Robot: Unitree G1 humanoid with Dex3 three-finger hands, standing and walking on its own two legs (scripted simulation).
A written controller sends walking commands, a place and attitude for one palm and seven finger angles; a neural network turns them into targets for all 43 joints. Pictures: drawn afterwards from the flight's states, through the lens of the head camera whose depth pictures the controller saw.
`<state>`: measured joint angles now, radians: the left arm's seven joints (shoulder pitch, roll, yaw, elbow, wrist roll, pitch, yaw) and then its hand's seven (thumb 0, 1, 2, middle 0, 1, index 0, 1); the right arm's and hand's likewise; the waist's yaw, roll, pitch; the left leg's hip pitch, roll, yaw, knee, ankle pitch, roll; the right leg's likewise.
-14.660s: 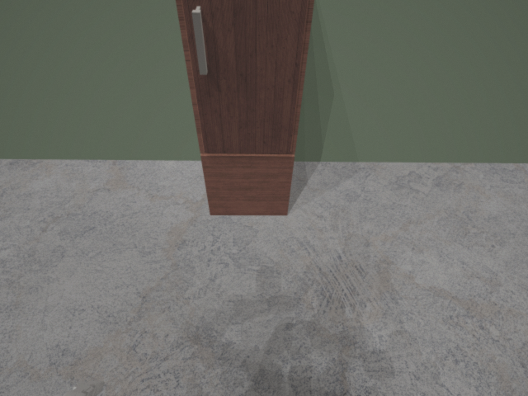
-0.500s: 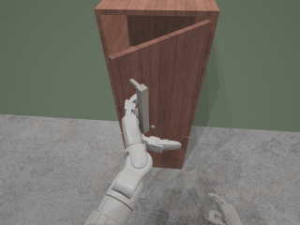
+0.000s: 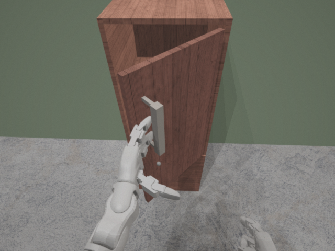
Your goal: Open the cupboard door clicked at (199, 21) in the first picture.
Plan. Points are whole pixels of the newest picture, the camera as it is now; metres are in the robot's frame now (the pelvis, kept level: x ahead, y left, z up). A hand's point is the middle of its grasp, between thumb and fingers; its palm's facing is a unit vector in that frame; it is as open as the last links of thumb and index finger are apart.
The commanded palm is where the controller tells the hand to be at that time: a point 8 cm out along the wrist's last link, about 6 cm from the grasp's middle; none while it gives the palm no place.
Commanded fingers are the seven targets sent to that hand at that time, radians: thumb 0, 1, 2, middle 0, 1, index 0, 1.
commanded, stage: slide the hand sideways off the handle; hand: left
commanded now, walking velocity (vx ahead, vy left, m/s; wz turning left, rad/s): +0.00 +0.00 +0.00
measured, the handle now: (153, 127) +0.39 +0.06 +0.10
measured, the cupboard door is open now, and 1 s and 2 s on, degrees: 46 46 46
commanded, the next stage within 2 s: draw the hand back to the body in 0.70 s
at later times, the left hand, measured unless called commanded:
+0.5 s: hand (132, 180) +0.25 +0.09 +0.10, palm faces -0.02 -1.00 -0.01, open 16.3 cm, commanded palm +0.21 +0.15 +0.10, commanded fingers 0.00 -0.50 0.30 -0.15 -0.30 -0.15 -0.30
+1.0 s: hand (111, 188) +0.22 +0.13 +0.11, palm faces -0.01 -1.00 -0.04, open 16.3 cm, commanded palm +0.19 +0.19 +0.11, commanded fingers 0.00 -0.50 0.30 -0.15 -0.30 -0.15 -0.30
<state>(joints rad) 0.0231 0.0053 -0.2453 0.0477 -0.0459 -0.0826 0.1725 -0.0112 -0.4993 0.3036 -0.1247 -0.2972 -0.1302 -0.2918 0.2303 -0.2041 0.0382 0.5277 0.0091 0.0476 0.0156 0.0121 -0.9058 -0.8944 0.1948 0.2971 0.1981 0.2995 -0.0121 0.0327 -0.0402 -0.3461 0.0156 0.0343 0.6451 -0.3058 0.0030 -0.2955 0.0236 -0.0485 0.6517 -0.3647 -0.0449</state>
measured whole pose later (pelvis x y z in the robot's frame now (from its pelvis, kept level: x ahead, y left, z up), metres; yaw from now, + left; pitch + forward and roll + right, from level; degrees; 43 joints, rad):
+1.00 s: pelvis +0.01 +0.00 -0.01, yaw +1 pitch +2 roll +0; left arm 0.42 0.17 -0.03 -0.33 -0.17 -0.09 -0.06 -0.01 -0.50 0.30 -0.15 -0.31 -0.15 -0.30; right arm 0.26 -0.23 0.05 0.50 0.03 -0.12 -0.03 0.01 -0.90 -0.89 0.20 0.30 0.20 0.30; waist 0.01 0.05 -0.07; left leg -0.41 0.01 0.01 0.73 -0.36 0.00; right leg -0.35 0.02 -0.07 0.72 -0.42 -0.05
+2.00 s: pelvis +0.03 +0.03 +0.02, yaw +0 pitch -3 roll -1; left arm 0.48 0.35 0.31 -0.41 -0.07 -0.08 0.12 0.01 0.60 0.77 -0.19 -0.31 -0.20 -0.30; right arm 0.18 -0.22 0.03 0.63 0.00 -0.08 -0.06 0.01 -0.90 -0.89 0.20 0.30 0.20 0.30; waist 0.07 0.05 0.01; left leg -0.12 -0.01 0.04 0.42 -0.24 0.03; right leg -0.04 0.01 -0.03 0.36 -0.26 -0.01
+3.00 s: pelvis -0.03 +0.04 +0.01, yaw -2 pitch +0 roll -1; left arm 0.57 0.44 0.41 -0.52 -0.05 -0.17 0.14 0.02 0.89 0.90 -0.21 -0.31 -0.22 -0.30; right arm 0.19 -0.24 -0.01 0.54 0.02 -0.01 -0.07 0.01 -0.90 -0.89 0.20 0.30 0.20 0.30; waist 0.00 0.00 0.04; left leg -0.32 0.01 0.08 0.50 -0.19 0.05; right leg -0.26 0.02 0.00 0.47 -0.21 0.00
